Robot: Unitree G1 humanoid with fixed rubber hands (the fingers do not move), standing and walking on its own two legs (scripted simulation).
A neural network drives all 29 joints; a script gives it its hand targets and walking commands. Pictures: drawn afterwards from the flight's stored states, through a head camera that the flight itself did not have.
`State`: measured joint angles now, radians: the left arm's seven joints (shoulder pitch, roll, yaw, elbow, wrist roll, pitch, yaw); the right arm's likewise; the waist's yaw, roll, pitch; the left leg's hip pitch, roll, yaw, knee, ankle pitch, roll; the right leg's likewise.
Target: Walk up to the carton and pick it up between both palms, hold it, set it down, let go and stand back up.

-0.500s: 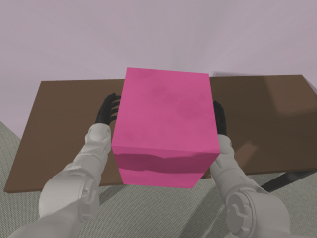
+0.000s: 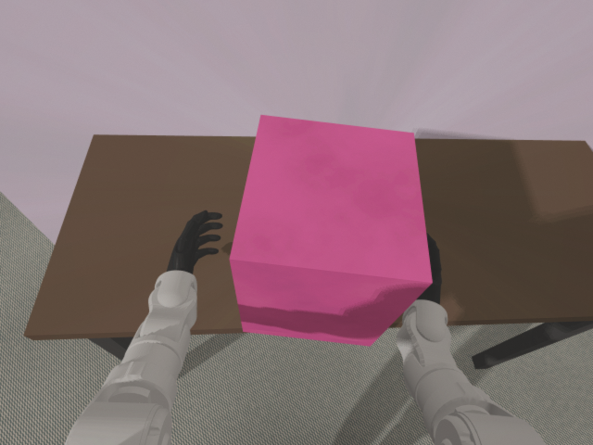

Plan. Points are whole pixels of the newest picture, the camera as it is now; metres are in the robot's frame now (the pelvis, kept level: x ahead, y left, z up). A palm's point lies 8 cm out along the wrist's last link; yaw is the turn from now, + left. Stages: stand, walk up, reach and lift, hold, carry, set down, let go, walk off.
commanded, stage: set down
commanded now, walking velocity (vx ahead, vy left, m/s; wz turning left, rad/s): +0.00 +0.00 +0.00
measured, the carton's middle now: (320, 241) +0.40 -0.02 +0.01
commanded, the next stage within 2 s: none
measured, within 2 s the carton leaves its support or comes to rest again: neither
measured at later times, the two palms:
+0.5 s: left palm (184, 313) +0.30 +0.16 +0.00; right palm (440, 329) +0.28 -0.18 -0.02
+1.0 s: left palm (140, 376) +0.22 +0.20 -0.01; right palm (443, 382) +0.22 -0.17 -0.02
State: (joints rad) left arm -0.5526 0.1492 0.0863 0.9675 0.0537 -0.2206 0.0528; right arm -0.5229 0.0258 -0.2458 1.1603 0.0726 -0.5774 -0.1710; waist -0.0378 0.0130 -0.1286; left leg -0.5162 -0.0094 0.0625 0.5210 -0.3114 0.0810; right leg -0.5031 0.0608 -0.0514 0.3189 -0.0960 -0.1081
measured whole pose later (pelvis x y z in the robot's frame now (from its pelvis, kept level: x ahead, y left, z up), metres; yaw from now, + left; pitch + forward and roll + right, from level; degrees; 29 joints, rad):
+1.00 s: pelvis -0.04 -0.02 +0.00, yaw +2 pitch +11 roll -3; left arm -0.07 0.17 0.06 0.37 -0.01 -0.07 -0.12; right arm 0.03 0.05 -0.03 0.48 0.13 -0.36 -0.28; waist 0.05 0.01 -0.06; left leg -0.45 -0.02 0.04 0.51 -0.25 0.08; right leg -0.44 0.05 -0.05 0.32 -0.08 -0.02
